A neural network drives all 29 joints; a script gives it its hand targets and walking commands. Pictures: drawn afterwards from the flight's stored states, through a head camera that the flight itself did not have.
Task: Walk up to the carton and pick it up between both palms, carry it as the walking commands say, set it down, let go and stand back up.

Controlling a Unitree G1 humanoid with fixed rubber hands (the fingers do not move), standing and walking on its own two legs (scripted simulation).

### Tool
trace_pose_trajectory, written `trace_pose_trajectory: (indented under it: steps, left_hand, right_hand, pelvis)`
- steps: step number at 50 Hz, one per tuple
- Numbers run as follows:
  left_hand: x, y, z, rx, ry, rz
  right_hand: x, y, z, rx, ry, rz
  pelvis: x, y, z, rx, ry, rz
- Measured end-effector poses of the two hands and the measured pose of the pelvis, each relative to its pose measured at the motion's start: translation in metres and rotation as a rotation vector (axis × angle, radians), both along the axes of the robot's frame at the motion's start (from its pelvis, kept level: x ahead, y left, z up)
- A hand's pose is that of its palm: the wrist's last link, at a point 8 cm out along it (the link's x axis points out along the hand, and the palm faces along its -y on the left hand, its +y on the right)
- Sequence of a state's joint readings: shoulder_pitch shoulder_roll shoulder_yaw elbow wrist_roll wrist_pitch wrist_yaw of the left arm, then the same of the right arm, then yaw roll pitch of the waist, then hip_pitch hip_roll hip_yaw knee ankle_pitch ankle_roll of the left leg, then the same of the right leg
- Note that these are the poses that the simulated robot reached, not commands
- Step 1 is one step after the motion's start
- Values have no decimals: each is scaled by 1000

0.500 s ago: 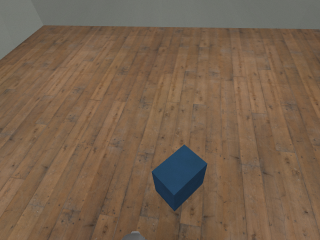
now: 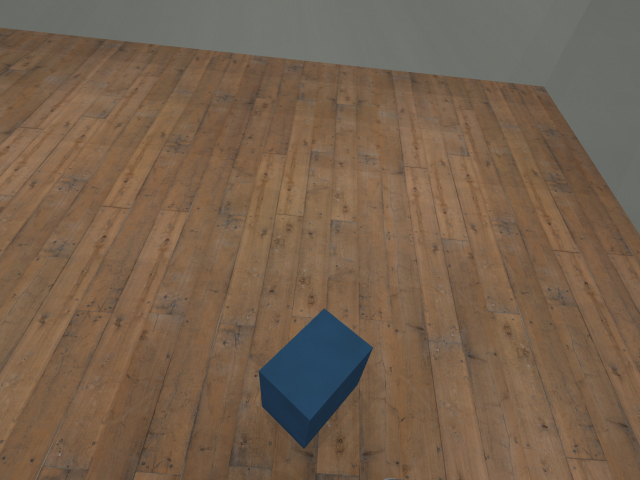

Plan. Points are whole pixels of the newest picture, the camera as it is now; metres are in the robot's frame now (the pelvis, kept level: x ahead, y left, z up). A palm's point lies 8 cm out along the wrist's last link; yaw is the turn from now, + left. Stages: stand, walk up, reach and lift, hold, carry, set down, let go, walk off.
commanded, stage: walk up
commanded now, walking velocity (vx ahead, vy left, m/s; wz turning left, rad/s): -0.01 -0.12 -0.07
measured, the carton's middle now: (314, 378) +0.51 -0.01 -0.64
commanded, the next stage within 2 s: none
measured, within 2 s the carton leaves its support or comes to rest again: neither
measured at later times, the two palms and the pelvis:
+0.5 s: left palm out of the picture +0.05 +0.16 -0.15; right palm out of the picture -0.01 -0.30 -0.14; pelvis -0.01 -0.07 -0.01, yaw +1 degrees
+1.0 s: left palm out of the picture +0.03 +0.15 -0.13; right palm out of the picture +0.10 -0.32 -0.14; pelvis +0.04 -0.08 +0.00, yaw +0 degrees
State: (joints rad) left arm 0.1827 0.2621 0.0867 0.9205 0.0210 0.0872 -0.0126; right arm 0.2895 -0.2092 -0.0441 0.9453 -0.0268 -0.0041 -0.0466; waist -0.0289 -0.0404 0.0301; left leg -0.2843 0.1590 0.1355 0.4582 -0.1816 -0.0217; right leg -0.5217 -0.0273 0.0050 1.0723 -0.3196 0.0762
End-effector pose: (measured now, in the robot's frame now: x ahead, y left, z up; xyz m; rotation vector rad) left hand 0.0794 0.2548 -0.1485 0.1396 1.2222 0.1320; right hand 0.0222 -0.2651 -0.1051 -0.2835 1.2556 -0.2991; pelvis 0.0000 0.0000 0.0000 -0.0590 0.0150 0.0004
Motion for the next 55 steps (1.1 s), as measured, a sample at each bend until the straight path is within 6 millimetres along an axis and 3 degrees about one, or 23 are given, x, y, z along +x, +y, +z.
trace_pose_trajectory:
  steps: [4, 7, 11, 15, 21, 28, 32, 35, 40, 47, 51, 55]
  left_hand:
    - [21, -29, 6, 5, -49, -52]
    - [31, -54, 8, 33, -96, -81]
    - [19, -83, 22, 57, -94, -89]
    - [7, -95, 29, 62, -87, -69]
    - [-9, -100, 15, 42, -80, -17]
    - [-42, -86, 0, 19, 14, 5]
    - [-41, -80, 8, 37, 41, -9]
    - [-33, -81, 14, 52, 41, -10]
    - [-19, -97, 9, 74, 18, 8]
    - [-42, -107, 20, 82, 86, 80]
    - [-55, -100, 24, 86, 135, 105]
    - [-62, -79, 25, 94, 159, 123]
  right_hand:
    - [-12, -24, -10, 23, 8, -10]
    - [-18, -41, -32, 77, 22, -16]
    - [-19, -49, -46, 145, 33, -30]
    - [-20, -44, -47, 196, 52, -27]
    - [-24, -39, -46, 182, 83, 13]
    - [-41, -45, -34, 125, 94, 4]
    - [-57, -56, -28, 103, 142, -23]
    - [-57, -61, -28, 109, 174, -23]
    - [-35, -67, -47, 155, 179, -1]
    - [49, -60, -43, 191, 72, 71]
    - [90, -50, -38, 193, 10, 98]
    - [117, -36, -33, 186, -26, 125]
  pelvis:
    - [-3, -20, -4, 17, 1, -8]
    - [-4, -40, -14, 62, -7, -9]
    - [-6, -55, -9, 72, -28, -15]
    - [-7, -66, -2, 78, -31, -16]
    - [-12, -73, -6, 44, -32, 8]
    - [-10, -68, -7, 49, -29, 10]
    - [-5, -68, -1, 35, -31, 18]
    - [2, -73, 1, 40, -23, 14]
    - [19, -87, -10, 71, -15, -4]
    - [35, -88, 1, 96, -19, 1]
    - [38, -78, 4, 104, -5, 1]
    - [43, -61, 4, 102, 4, 6]
